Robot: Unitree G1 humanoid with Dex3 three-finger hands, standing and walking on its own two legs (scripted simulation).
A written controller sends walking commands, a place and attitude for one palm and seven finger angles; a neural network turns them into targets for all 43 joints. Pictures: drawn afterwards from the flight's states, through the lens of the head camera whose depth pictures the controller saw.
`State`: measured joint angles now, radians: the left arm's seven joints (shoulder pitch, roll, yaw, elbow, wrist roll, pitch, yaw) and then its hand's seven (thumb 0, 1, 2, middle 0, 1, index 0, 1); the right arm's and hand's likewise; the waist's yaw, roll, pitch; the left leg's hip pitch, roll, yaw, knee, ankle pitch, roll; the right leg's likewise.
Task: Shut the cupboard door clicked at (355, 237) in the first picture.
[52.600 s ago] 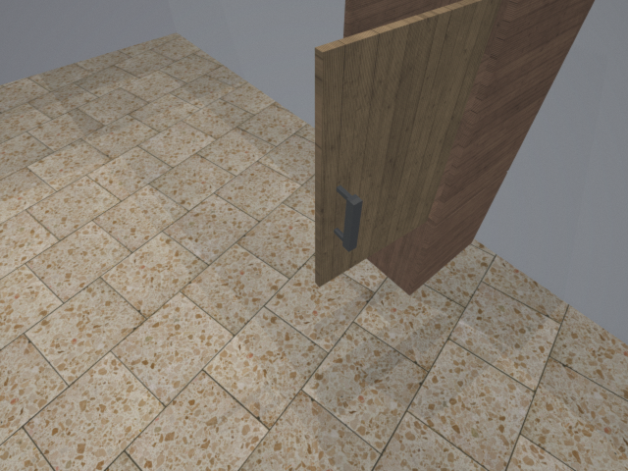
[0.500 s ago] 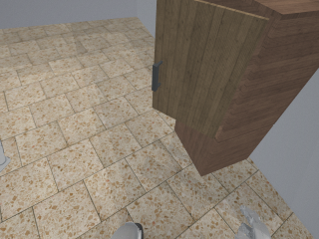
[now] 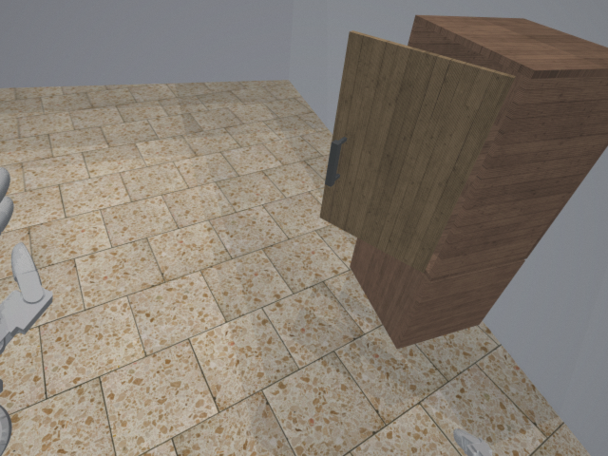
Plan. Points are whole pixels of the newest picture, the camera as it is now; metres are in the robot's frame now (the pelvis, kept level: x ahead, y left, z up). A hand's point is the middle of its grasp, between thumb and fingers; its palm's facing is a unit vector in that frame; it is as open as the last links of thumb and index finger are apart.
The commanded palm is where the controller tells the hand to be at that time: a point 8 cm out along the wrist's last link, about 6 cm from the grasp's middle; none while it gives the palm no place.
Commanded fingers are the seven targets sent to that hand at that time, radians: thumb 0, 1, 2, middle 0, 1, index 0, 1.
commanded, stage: stop stepping back and stand still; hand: left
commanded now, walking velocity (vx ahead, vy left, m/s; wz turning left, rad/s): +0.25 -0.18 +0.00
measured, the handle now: (336, 161) +0.95 +0.00 -0.08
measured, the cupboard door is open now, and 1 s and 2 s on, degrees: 34 34 34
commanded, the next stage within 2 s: let the arm hang, fingers relaxed in 0.84 s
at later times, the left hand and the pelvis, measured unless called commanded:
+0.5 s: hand (92, 294) +0.21 +0.26 +0.16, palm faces +0.38 -0.81 -0.45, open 7.4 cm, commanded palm +0.15 +0.29 +0.19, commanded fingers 0.00 0.90 0.90 -0.20 -0.30 -0.20 -0.30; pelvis -0.02 +0.01 +0.00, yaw -6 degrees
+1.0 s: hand (135, 306) +0.24 +0.24 +0.11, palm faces +0.20 -0.84 -0.50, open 7.4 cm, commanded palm none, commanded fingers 0.00 0.90 0.90 -0.20 -0.30 -0.20 -0.30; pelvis +0.00 +0.01 +0.00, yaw -6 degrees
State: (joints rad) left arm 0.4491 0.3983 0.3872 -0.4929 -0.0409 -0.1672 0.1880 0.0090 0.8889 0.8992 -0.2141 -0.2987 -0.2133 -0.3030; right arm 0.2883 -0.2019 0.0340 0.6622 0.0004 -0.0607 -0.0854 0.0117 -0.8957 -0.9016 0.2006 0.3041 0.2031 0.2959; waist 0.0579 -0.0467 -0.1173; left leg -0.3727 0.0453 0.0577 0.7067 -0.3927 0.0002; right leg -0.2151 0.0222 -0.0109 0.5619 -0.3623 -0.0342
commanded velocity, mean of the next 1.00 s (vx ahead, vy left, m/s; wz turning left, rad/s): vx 0.04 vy -0.04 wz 0.00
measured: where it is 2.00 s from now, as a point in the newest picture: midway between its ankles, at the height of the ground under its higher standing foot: outside the picture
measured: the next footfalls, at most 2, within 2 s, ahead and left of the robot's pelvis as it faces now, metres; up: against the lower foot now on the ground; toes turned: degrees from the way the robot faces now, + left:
left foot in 0.02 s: +0.07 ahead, +0.11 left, +0.00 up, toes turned -1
right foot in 0.36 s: -0.03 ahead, -0.09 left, +0.00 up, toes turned -10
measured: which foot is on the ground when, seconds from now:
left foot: up 0.00-0.00, down 0.02-1.00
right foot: down 0.00-0.04, up 0.06-0.34, down 0.36-1.00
